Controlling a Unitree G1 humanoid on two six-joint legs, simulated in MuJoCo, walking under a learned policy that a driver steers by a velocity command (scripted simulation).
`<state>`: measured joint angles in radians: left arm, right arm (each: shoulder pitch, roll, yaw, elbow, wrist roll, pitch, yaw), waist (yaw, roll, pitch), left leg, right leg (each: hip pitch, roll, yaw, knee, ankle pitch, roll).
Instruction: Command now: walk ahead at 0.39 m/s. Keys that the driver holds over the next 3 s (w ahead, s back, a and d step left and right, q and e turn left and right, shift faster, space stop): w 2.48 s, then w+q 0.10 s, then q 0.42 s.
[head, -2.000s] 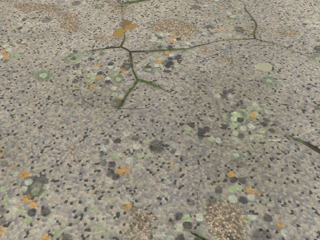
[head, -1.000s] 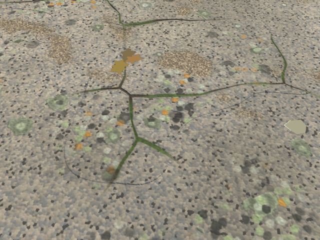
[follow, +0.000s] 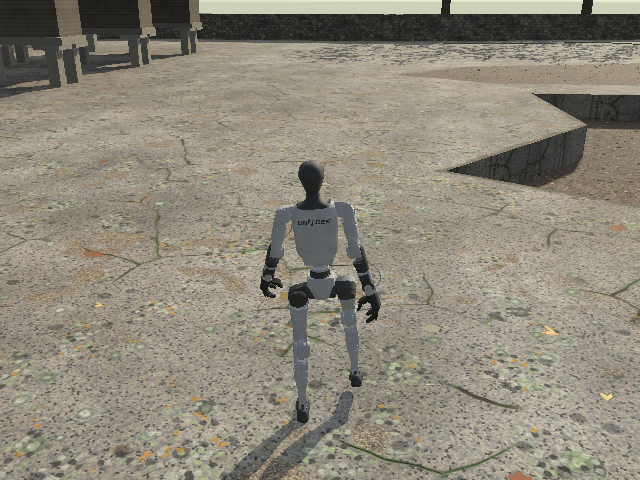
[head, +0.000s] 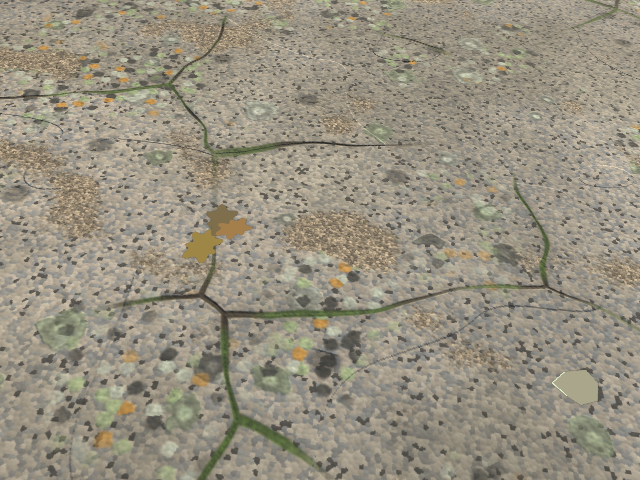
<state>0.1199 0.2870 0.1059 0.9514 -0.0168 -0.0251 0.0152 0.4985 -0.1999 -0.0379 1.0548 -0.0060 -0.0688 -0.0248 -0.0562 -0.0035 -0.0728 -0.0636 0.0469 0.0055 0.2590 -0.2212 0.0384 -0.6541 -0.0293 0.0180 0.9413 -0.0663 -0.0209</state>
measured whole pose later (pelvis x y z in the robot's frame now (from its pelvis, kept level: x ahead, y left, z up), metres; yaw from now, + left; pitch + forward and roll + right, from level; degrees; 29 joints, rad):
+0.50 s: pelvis +0.22 -0.10 -0.01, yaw -1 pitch +1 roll -1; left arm 0.23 0.22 0.06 0.98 0.00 -0.09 -0.03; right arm 0.27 -0.26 -0.08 0.96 0.03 -0.10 -0.02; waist 0.01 0.03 0.01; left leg -0.56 0.12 -0.02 1.16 -0.26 0.05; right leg -0.19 0.05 -0.08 0.34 -0.18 -0.06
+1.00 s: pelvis +0.51 -0.05 -0.02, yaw -1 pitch +1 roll +0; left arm 0.26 0.26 0.06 0.98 -0.03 -0.09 0.00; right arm 0.17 -0.24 -0.06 0.90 0.00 -0.10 0.03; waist 0.00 -0.03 0.05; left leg -0.32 -0.04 0.07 0.43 -0.13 0.07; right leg -0.43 -0.06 0.03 1.18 -0.36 -0.06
